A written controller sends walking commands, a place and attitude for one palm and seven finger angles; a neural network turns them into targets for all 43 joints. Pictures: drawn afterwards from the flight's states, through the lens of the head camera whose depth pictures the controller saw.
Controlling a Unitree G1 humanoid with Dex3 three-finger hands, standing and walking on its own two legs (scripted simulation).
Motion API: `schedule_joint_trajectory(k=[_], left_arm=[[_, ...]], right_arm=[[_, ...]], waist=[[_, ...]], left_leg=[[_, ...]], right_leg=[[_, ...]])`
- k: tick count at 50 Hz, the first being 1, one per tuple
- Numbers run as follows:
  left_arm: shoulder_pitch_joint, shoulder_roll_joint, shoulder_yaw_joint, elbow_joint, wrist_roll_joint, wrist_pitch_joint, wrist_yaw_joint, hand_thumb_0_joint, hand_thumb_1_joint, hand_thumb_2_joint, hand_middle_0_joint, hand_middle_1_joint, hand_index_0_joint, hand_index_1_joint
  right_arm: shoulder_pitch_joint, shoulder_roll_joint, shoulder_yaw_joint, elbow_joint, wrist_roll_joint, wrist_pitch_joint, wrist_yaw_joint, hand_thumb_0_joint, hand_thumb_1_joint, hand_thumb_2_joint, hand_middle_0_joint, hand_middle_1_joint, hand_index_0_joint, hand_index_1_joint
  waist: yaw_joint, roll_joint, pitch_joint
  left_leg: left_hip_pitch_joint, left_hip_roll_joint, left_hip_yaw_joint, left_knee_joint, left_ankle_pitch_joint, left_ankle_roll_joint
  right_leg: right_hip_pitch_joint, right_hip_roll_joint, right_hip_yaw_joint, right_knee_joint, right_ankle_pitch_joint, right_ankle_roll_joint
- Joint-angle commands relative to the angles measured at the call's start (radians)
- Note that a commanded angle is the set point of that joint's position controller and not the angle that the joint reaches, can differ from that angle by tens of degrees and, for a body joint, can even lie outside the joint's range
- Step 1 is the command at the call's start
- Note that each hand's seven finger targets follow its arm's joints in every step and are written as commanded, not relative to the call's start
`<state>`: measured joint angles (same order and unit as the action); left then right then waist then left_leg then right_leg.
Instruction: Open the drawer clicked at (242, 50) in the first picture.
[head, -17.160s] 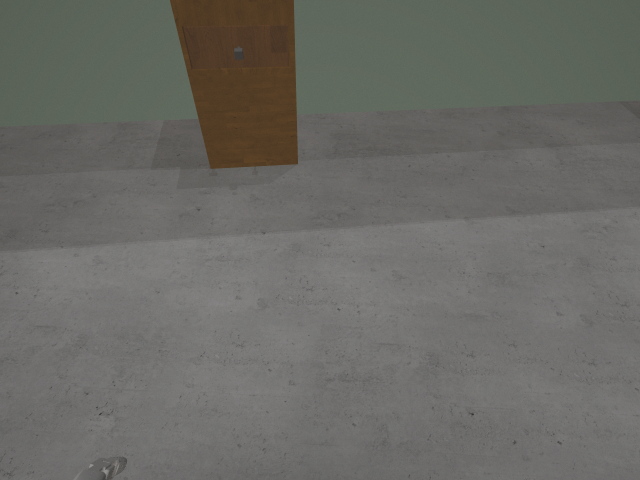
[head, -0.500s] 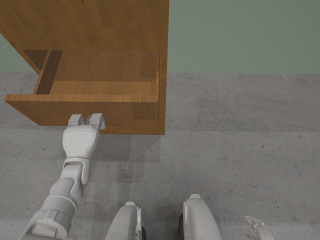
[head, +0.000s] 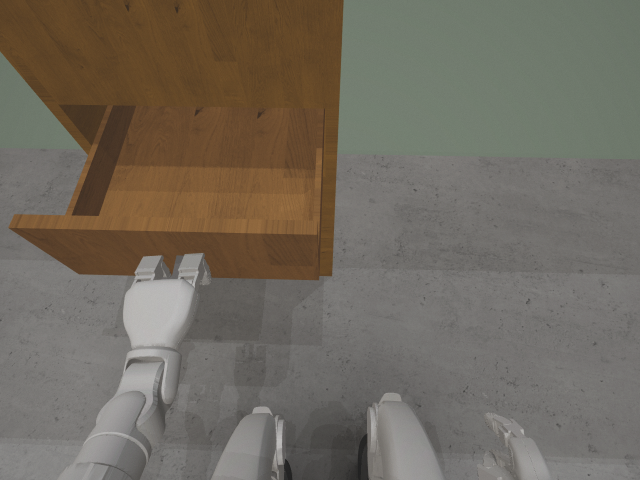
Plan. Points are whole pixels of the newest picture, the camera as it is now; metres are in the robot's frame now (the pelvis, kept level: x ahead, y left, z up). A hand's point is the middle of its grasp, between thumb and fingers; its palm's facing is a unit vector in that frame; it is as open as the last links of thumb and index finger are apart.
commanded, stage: pull the drawer open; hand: left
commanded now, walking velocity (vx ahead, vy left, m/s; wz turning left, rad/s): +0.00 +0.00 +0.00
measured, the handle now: (177, 280) +0.37 +0.21 -0.06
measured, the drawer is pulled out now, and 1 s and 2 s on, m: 0.21 0.29 0.30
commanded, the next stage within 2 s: open the thumb to release the handle in 1.32 s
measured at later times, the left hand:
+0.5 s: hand (172, 351) +0.28 +0.21 -0.08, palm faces -0.05 -0.04 -1.00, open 5.9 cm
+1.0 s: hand (167, 378) +0.25 +0.21 -0.08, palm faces -0.05 -0.05 -1.00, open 5.9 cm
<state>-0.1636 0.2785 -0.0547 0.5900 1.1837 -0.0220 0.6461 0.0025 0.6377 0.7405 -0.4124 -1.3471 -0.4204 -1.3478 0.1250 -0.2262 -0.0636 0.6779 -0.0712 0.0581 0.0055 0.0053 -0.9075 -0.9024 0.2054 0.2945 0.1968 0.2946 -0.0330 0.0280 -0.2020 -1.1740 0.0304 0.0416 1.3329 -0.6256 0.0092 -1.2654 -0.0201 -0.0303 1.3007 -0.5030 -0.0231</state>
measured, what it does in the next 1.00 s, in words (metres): stands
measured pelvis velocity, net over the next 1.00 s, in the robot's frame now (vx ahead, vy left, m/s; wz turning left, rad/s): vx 0.00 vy -0.01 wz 0.01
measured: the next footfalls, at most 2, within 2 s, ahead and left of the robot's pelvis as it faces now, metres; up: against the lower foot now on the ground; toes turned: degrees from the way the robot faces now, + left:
none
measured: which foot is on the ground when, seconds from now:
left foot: down 0.00-1.00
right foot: down 0.00-1.00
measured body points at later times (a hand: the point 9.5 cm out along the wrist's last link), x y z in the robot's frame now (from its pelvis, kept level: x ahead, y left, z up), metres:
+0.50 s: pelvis +0.00 +0.00 +0.00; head +0.12 -0.02 +0.43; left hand +0.28 +0.21 -0.02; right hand +0.17 -0.25 -0.14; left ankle +0.00 +0.12 -0.61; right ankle +0.05 -0.11 -0.61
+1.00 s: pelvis +0.00 -0.01 -0.01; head +0.12 -0.02 +0.42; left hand +0.25 +0.21 -0.02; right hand +0.19 -0.25 -0.14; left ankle +0.00 +0.12 -0.61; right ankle +0.05 -0.11 -0.61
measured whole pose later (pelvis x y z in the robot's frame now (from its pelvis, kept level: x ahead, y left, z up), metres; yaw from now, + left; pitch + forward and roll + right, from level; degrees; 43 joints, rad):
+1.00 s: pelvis +0.00 -0.01 -0.01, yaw +0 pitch +26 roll +1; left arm 0.18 0.27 -0.06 0.30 1.18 -0.03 0.67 0.00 0.65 0.74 -0.41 -1.35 -0.42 -1.35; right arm 0.06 -0.22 -0.04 0.63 -0.08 0.05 -0.01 0.01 -0.91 -0.90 0.21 0.29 0.20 0.29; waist 0.00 0.01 -0.21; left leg -1.18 0.03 0.04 1.38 -0.65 -0.01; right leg -1.28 -0.02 -0.03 1.36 -0.54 -0.04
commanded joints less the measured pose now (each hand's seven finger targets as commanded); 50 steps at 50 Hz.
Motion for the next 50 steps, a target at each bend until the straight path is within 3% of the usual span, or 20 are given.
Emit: schedule_joint_trajectory(k=[1, 2, 8, 9, 12, 16, 19, 23, 33, 39, 42, 43, 46, 48, 50], left_arm=[[-0.012, 0.127, 0.060, -0.183, -0.012, 0.001, 0.061, 0.000, 0.900, 0.900, -0.400, -1.350, -0.400, -1.350], [0.002, 0.147, 0.080, -0.195, -0.013, 0.001, 0.061, 0.000, 0.900, 0.900, -0.400, -1.350, -0.400, -1.350], [0.058, 0.110, 0.046, -0.221, -0.003, 0.005, 0.071, 0.000, 0.900, 0.900, -0.400, -1.350, -0.400, -1.350], [0.043, 0.098, 0.032, -0.230, -0.001, 0.006, 0.071, 0.000, 0.900, 0.900, -0.400, -1.350, -0.400, -1.350], [0.099, 0.097, 0.034, -0.271, -0.007, 0.014, 0.072, 0.000, 0.900, 0.900, -0.400, -1.350, -0.400, -1.350], [0.148, 0.092, 0.030, -0.289, -0.009, 0.017, 0.070, 0.000, 0.900, 0.900, -0.400, -1.350, -0.400, -1.350], [0.179, 0.111, 0.049, -0.311, -0.009, 0.009, 0.071, 0.000, 0.900, 0.900, -0.400, -1.350, -0.400, -1.350], [0.205, 0.088, 0.029, -0.334, 0.001, 0.002, 0.081, 0.000, 0.900, 0.900, -0.400, -1.350, -0.400, -1.350], [0.328, 0.106, 0.056, -0.383, -0.010, 0.012, 0.079, 0.000, 0.900, 0.900, -0.400, -1.350, -0.400, -1.350], [0.358, 0.101, 0.051, -0.400, -0.008, 0.002, 0.079, 0.000, 0.900, 0.900, -0.400, -1.350, -0.400, -1.350], [0.392, 0.115, 0.073, -0.411, -0.007, -0.003, 0.082, 0.000, 0.900, 0.900, -0.400, -1.350, -0.400, -1.350], [0.418, 0.095, 0.051, -0.419, -0.008, -0.005, 0.080, 0.000, 0.900, 0.900, -0.400, -1.350, -0.400, -1.350], [0.435, 0.101, 0.061, -0.434, -0.013, -0.006, 0.076, 0.000, 0.900, 0.900, -0.400, -1.350, -0.400, -1.350], [0.481, 0.124, 0.084, -0.440, -0.011, -0.012, 0.078, 0.000, 0.900, 0.900, -0.400, -1.350, -0.400, -1.350], [0.492, 0.106, 0.067, -0.451, -0.016, -0.011, 0.075, 0.000, 0.900, 0.900, -0.400, -1.350, -0.400, -1.350]], right_arm=[[0.028, -0.130, -0.044, -0.099, 0.002, -0.030, -0.016, 0.000, -0.900, -0.900, 0.200, 0.300, 0.200, 0.300], [0.024, -0.133, -0.042, -0.102, 0.001, -0.030, -0.017, 0.000, -0.900, -0.900, 0.200, 0.300, 0.200, 0.300], [0.004, -0.128, -0.038, -0.110, 0.001, -0.030, -0.017, 0.000, -0.900, -0.900, 0.200, 0.300, 0.200, 0.300], [0.006, -0.128, -0.041, -0.108, 0.000, -0.032, -0.017, 0.000, -0.900, -0.900, 0.200, 0.300, 0.200, 0.300], [-0.003, -0.127, -0.041, -0.120, -0.001, -0.033, -0.016, 0.000, -0.900, -0.900, 0.200, 0.300, 0.200, 0.300], [-0.013, -0.121, -0.038, -0.126, -0.001, -0.033, -0.018, 0.000, -0.900, -0.900, 0.200, 0.300, 0.200, 0.300], [-0.022, -0.121, -0.035, -0.129, -0.002, -0.037, -0.021, 0.000, -0.900, -0.900, 0.200, 0.300, 0.200, 0.300], [-0.043, -0.119, -0.031, -0.132, -0.007, -0.040, -0.021, 0.000, -0.900, -0.900, 0.200, 0.300, 0.200, 0.300], [-0.063, -0.113, -0.027, -0.149, -0.005, -0.043, -0.026, 0.000, -0.900, -0.900, 0.200, 0.300, 0.200, 0.300], [-0.080, -0.111, -0.022, -0.156, -0.008, -0.045, -0.028, 0.000, -0.900, -0.900, 0.200, 0.300, 0.200, 0.300], [-0.077, -0.111, -0.022, -0.159, -0.009, -0.049, -0.030, 0.000, -0.900, -0.900, 0.200, 0.300, 0.200, 0.300], [-0.083, -0.109, -0.018, -0.165, -0.009, -0.050, -0.028, 0.000, -0.900, -0.900, 0.200, 0.300, 0.200, 0.300], [-0.084, -0.107, -0.020, -0.166, -0.010, -0.048, -0.027, 0.000, -0.900, -0.900, 0.200, 0.300, 0.200, 0.300], [-0.086, -0.108, -0.015, -0.173, -0.010, -0.048, -0.028, 0.000, -0.900, -0.900, 0.200, 0.300, 0.200, 0.300], [-0.092, -0.107, -0.015, -0.177, -0.011, -0.047, -0.026, 0.000, -0.900, -0.900, 0.200, 0.300, 0.200, 0.300]], waist=[[0.034, -0.036, -0.434], [0.046, -0.024, -0.438], [0.043, -0.013, -0.407], [0.033, -0.016, -0.409], [0.049, 0.007, -0.435], [0.046, -0.033, -0.414], [0.051, -0.025, -0.404], [0.049, -0.007, -0.392], [0.070, -0.025, -0.396], [0.063, -0.036, -0.361], [0.071, -0.041, -0.368], [0.076, -0.019, -0.375], [0.071, -0.054, -0.374], [0.088, -0.023, -0.379], [0.080, -0.030, -0.362]], left_leg=[[0.222, -0.051, -0.029, -0.156, 0.398, 0.009], [0.223, -0.054, -0.031, -0.157, 0.407, 0.008], [0.233, -0.051, -0.034, -0.160, 0.395, 0.005], [0.244, -0.048, -0.038, -0.158, 0.398, 0.006], [0.263, -0.050, -0.037, -0.160, 0.430, 0.003], [0.245, -0.050, -0.032, -0.158, 0.401, 0.005], [0.234, -0.052, -0.033, -0.154, 0.389, 0.004], [0.234, -0.052, -0.030, -0.145, 0.378, 0.005], [0.222, -0.056, -0.028, -0.138, 0.374, 0.003], [0.193, -0.056, -0.030, -0.131, 0.327, 0.004], [0.194, -0.058, -0.036, -0.128, 0.336, 0.003], [0.198, -0.058, -0.031, -0.126, 0.344, 0.004], [0.182, -0.058, -0.028, -0.114, 0.341, 0.006], [0.189, -0.060, -0.030, -0.115, 0.355, 0.002], [0.185, -0.059, -0.029, -0.114, 0.343, 0.004]], right_leg=[[0.378, 0.042, 0.011, -0.142, 0.355, -0.023], [0.381, 0.043, 0.011, -0.136, 0.358, -0.027], [0.345, 0.043, 0.005, -0.137, 0.327, -0.028], [0.336, 0.044, 0.003, -0.138, 0.329, -0.027], [0.355, 0.044, 0.002, -0.132, 0.351, -0.031], [0.371, 0.042, 0.011, -0.142, 0.349, -0.027], [0.364, 0.042, 0.012, -0.136, 0.339, -0.028], [0.334, 0.041, 0.013, -0.133, 0.317, -0.029], [0.361, 0.040, 0.027, -0.127, 0.332, -0.029], [0.334, 0.039, 0.029, -0.129, 0.281, -0.028], [0.335, 0.042, 0.023, -0.117, 0.283, -0.031], [0.332, 0.039, 0.023, -0.114, 0.290, -0.030], [0.348, 0.038, 0.036, -0.117, 0.314, -0.026], [0.340, 0.040, 0.030, -0.100, 0.313, -0.031], [0.334, 0.039, 0.032, -0.109, 0.304, -0.030]])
